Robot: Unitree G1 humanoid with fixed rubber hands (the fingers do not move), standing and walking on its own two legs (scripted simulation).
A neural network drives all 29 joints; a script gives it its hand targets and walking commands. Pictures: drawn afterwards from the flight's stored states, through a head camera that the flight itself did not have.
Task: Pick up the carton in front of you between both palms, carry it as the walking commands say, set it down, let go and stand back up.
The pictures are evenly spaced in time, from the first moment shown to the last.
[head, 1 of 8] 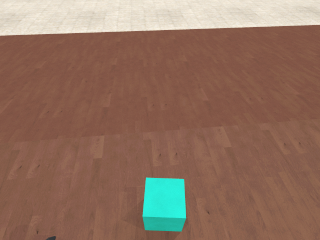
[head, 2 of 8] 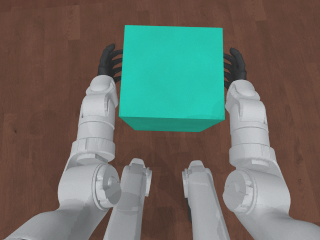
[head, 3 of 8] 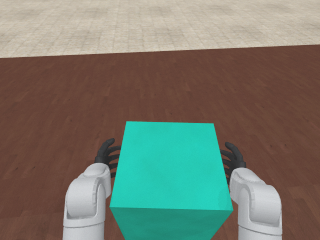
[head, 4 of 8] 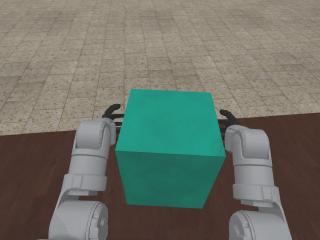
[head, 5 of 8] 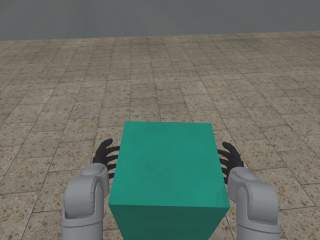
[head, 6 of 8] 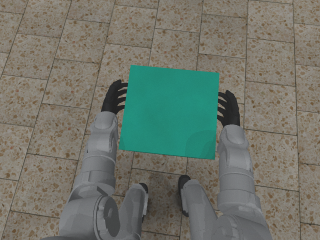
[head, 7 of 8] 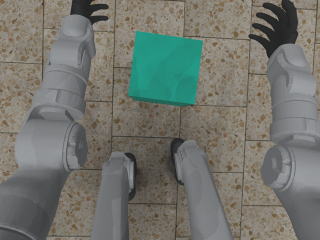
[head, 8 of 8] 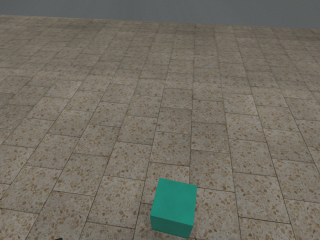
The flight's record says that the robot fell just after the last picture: no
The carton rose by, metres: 0.69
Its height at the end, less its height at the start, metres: -0.42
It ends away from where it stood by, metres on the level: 5.42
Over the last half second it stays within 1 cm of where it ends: yes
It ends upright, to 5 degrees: yes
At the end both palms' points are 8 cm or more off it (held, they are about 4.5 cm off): yes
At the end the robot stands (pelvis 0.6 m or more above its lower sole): yes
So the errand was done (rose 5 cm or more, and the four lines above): yes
